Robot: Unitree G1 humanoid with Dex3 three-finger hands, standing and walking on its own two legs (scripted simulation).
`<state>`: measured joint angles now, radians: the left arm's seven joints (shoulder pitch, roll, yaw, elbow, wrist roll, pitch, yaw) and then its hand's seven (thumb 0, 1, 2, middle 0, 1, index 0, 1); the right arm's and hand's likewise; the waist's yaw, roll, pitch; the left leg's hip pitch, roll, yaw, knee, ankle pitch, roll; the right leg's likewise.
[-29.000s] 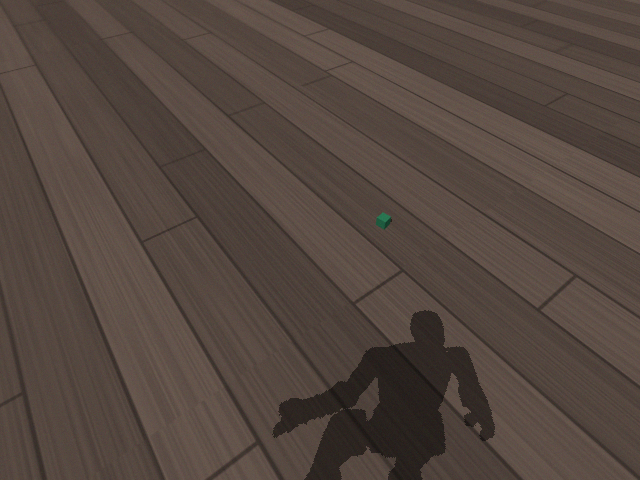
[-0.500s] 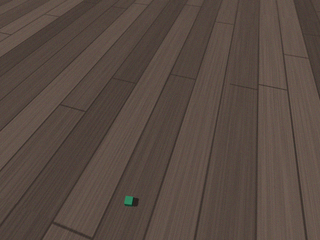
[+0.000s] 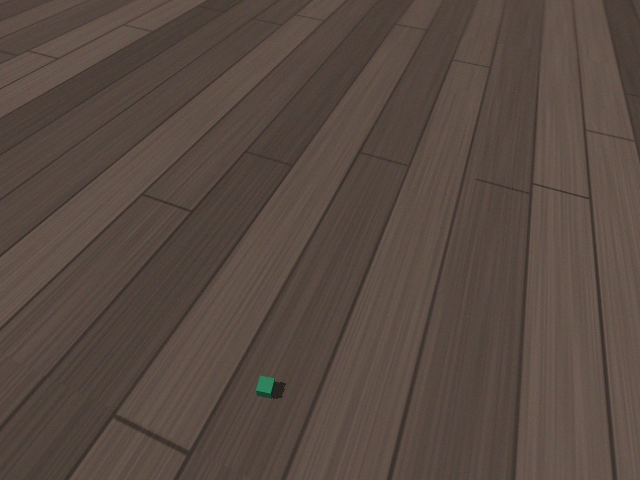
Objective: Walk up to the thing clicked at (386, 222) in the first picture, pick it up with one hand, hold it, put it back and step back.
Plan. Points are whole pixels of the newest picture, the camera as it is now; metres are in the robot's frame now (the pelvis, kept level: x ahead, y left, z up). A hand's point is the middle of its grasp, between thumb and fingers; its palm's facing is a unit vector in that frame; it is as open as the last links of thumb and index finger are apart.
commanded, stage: walk up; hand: left
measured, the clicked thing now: (265, 387) +0.49 +0.15 -0.73
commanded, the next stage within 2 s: none
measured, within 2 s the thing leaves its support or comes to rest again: neither
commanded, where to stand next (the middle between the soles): +0.12 -0.02 m, yaw -8 degrees
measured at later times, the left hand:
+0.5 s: hand (160, 476) +0.16 +0.22 -0.13, palm faces -0.03 -0.92 -0.39, open 7.3 cm
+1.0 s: hand out of the picture +0.00 +0.28 -0.14, palm faces -0.13 -0.92 -0.36, open 7.4 cm
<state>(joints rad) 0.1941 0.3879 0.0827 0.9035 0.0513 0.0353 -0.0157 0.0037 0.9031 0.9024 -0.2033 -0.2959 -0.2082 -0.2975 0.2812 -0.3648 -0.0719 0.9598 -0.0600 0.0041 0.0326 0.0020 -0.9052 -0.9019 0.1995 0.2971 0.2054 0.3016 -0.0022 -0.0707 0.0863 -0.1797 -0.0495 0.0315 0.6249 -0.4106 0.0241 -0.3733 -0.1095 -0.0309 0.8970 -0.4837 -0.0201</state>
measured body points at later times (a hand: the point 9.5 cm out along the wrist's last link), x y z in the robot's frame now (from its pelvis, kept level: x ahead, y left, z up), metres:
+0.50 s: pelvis +0.02 -0.02 +0.00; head +0.09 -0.05 +0.44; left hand +0.16 +0.27 -0.11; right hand +0.11 -0.33 -0.14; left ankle -0.04 +0.12 -0.64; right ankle +0.16 -0.13 -0.72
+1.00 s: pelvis -0.03 -0.01 +0.02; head -0.01 +0.01 +0.46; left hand +0.01 +0.33 -0.11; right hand +0.01 -0.34 -0.07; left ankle -0.03 +0.12 -0.72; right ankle -0.07 -0.14 -0.69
